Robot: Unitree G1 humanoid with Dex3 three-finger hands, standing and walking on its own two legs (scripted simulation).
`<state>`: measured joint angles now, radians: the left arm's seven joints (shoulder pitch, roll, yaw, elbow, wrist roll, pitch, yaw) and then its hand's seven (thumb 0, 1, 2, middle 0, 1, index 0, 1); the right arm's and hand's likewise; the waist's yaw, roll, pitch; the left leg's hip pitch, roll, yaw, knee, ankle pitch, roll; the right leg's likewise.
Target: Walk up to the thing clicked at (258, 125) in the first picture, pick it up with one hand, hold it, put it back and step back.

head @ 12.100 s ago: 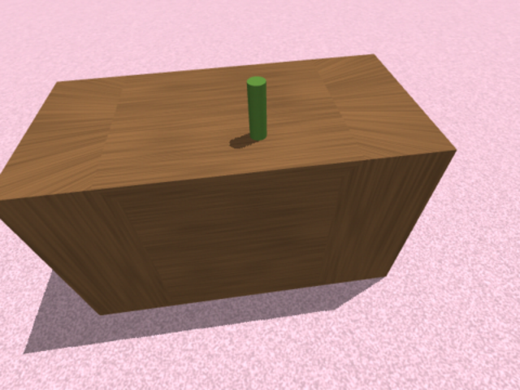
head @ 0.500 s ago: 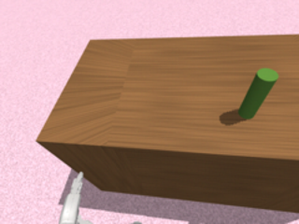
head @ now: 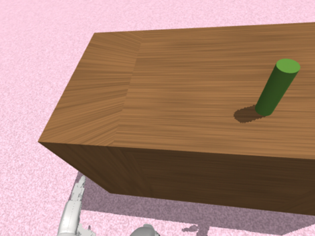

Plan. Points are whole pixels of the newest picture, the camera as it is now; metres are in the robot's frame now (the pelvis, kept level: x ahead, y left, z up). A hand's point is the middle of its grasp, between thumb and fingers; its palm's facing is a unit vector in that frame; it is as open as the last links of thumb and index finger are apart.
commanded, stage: approach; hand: right
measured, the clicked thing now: (274, 90) +0.50 -0.22 +0.05
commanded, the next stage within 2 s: close in in 0.02 s
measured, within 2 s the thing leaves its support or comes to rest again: neither
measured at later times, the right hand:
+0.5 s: hand (290, 102) +0.46 -0.25 +0.06, palm faces +0.18 +0.98 +0.03, open 17.4 cm
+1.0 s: hand (271, 94) +0.47 -0.20 +0.07, palm faces +0.18 +0.98 +0.02, open 17.2 cm
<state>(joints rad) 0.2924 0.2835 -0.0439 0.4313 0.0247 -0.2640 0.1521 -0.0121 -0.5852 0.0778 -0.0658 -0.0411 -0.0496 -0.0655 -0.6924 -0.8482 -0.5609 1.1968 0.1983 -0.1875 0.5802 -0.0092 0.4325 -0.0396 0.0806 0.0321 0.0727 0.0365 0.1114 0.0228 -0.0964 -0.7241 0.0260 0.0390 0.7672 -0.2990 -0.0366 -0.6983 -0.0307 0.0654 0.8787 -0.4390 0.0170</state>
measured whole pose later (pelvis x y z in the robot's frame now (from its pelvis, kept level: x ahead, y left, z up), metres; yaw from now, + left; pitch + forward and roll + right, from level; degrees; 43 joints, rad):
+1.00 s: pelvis -0.01 +0.01 -0.02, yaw +2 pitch +16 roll +1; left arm 0.41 0.24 0.04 0.10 0.02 -0.09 0.01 -0.01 -0.59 0.12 -0.06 -0.03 -0.03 -0.07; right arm -0.76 -0.46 -0.47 1.05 0.08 -0.28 0.11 -0.01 0.47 -0.06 0.07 0.04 0.07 0.05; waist 0.15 0.01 -0.12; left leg -0.85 0.02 0.00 0.92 -0.35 -0.03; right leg -0.78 -0.04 0.03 0.99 -0.48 0.03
